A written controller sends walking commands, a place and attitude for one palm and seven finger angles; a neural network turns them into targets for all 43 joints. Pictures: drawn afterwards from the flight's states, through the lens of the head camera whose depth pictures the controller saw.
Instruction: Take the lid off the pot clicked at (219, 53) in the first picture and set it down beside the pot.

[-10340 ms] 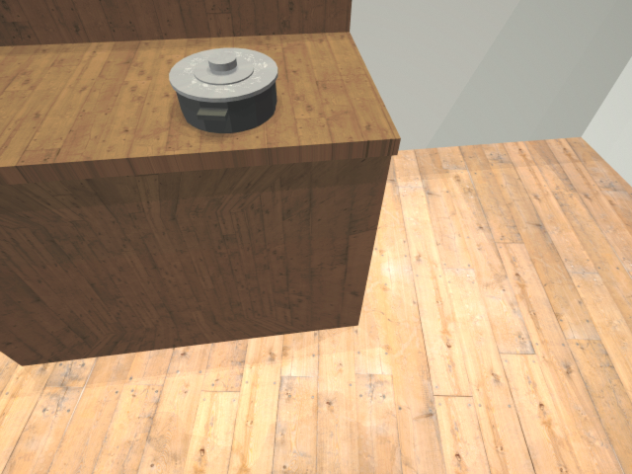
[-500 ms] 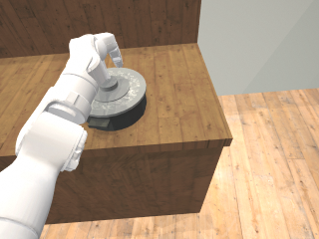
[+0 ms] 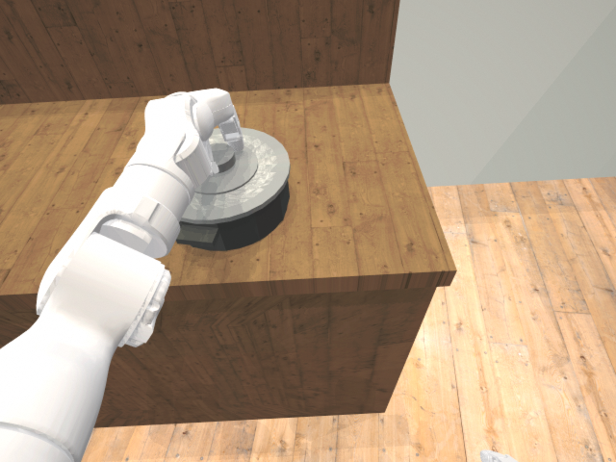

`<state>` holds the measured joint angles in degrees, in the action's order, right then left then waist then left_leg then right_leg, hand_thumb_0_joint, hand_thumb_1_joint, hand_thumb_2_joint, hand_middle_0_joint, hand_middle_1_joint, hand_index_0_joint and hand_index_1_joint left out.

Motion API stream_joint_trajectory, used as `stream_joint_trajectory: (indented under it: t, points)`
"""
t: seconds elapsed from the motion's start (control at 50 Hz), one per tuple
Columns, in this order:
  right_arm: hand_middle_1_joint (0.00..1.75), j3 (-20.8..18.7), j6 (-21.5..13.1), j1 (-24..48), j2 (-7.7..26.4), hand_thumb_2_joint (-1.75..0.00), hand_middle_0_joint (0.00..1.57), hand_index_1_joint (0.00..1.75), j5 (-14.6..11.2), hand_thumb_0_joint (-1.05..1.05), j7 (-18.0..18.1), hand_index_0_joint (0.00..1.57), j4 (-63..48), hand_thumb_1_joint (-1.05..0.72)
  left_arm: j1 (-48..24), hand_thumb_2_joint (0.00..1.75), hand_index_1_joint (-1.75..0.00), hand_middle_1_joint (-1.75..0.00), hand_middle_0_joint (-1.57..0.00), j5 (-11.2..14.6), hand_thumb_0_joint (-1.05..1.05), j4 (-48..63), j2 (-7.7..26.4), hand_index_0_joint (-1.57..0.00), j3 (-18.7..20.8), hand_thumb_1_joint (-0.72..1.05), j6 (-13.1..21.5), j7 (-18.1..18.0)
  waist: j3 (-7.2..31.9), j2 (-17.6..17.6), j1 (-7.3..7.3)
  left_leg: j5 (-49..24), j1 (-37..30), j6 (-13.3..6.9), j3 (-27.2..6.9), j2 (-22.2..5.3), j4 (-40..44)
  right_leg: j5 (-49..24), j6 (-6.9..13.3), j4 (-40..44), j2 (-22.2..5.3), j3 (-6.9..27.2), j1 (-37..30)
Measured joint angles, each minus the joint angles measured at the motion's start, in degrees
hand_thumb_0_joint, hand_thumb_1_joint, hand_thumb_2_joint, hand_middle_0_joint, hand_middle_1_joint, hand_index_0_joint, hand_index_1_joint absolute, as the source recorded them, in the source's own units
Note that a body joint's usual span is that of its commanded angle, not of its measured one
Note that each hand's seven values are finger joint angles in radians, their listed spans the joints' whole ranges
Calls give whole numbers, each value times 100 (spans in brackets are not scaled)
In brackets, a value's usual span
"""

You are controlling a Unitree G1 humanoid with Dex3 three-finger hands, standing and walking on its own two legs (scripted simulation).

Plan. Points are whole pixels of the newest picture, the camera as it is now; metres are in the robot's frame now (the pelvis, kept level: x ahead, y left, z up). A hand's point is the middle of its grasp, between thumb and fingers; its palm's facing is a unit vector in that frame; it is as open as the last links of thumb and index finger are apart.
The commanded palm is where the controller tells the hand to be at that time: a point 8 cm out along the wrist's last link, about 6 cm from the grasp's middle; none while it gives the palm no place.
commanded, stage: lower the open fingers around the knob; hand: left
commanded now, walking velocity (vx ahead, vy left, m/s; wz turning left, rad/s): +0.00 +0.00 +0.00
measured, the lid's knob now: (216, 158) +0.50 +0.13 +0.14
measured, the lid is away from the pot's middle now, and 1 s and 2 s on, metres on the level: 0.00 0.00 0.00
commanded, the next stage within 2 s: close the fingers and squeeze the knob in 1.16 s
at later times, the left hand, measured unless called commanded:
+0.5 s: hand (210, 155) +0.47 +0.12 +0.17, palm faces -0.40 -0.09 -0.91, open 10.0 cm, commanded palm +0.46 +0.13 +0.22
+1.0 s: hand (209, 153) +0.47 +0.12 +0.17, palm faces -0.39 -0.11 -0.91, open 9.9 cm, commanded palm +0.46 +0.13 +0.22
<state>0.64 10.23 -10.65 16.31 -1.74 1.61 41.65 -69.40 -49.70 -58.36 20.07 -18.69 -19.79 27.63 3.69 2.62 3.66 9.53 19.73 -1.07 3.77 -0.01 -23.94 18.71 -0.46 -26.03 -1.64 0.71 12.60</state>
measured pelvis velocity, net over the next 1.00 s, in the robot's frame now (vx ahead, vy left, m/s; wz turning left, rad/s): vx -0.01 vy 0.00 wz -0.01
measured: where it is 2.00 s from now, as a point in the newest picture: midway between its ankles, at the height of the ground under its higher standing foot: outside the picture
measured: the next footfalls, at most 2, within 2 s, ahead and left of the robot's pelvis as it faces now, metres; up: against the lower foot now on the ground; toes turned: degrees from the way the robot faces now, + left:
none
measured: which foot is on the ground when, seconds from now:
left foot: down 0.00-1.00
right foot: down 0.00-1.00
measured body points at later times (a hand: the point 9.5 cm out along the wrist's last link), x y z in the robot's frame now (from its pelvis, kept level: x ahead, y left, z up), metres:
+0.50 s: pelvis +0.00 +0.00 +0.00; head +0.02 -0.02 +0.45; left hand +0.48 +0.12 +0.23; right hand +0.06 -0.27 -0.14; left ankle +0.02 +0.11 -0.74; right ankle -0.06 -0.12 -0.74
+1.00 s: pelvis -0.01 +0.00 +0.00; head +0.02 -0.02 +0.45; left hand +0.48 +0.13 +0.23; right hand +0.07 -0.27 -0.14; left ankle +0.02 +0.11 -0.74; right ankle -0.06 -0.12 -0.74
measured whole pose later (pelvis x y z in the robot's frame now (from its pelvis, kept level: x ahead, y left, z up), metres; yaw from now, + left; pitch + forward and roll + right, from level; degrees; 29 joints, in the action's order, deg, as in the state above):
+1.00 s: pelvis -0.01 +0.00 +0.00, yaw +0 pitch +6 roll +1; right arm 0.7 10.5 -12.6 16.7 -1.9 2.1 43.3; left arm -71.8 -50.3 -63.0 20.5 -18.2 -19.1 26.3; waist 4.1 2.1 5.1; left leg 9.7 21.5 -1.2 4.0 -0.2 -25.1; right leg 18.7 -0.5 -27.2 -1.4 1.1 14.5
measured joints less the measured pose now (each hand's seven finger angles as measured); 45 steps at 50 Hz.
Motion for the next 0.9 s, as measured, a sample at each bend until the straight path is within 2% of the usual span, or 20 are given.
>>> stream_joint_trajectory:
  t: [0.2,0.62,0.9]
  points:
    - [30,13,63,-71,-1,-90,20,30,-10,0,3,20,56,-91,34,170,-8,-7,-86,-9,0,-14,-7,-87,-20,-38,24,-105,-6,3,20,-2,27,-5,3,3,-22,-1,-5,-28,-3,5,31]
    - [30,-25,4,-261,69,-90,20,30,12,0,61,20,233,-91,-302,170,-8,-8,-88,-60,0,-500,30,-89,-40,-38,12,-92,8,-36,147,-24,155,-8,14,-19,-53,-21,0,-78,19,23,176]
    - [30,-18,24,-250,60,-90,20,30,-9,0,45,20,169,-91,-192,170,-9,-8,-88,-54,0,-394,66,-89,37,-38,78,-117,38,-41,142,13,158,-13,31,-25,-103,-2,-6,-105,22,44,175]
